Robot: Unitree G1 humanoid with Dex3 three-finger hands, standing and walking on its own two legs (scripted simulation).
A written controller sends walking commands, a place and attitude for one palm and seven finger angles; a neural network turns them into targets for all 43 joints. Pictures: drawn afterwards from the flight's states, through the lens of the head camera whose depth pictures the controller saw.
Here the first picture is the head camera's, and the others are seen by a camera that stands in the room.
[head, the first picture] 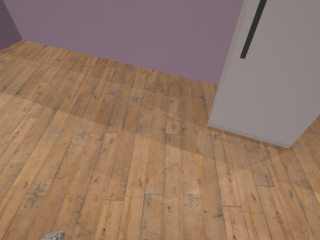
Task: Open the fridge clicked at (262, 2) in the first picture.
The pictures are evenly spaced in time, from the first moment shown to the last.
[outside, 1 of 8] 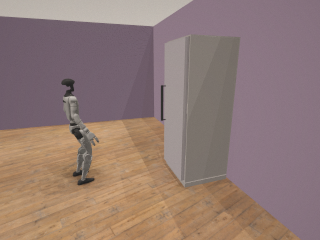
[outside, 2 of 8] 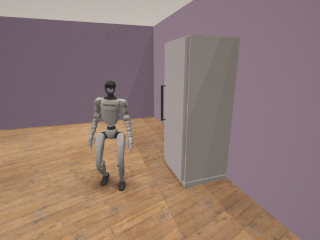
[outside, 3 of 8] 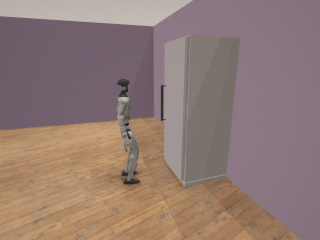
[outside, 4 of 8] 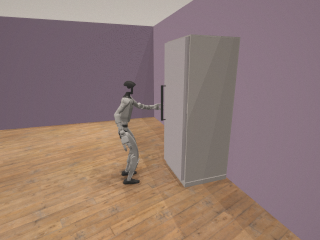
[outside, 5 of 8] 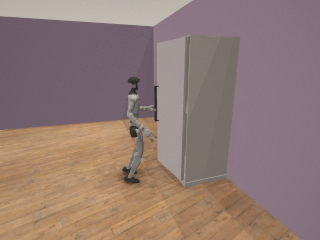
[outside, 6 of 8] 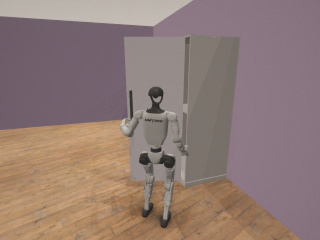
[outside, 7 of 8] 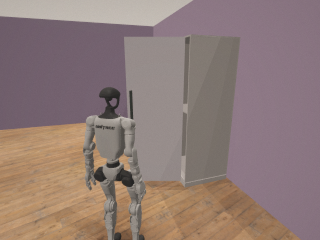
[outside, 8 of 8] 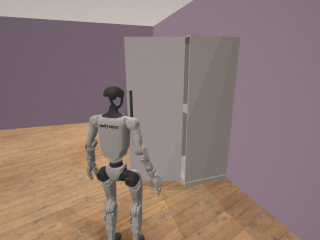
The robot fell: no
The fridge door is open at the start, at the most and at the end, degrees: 0 82 71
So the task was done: yes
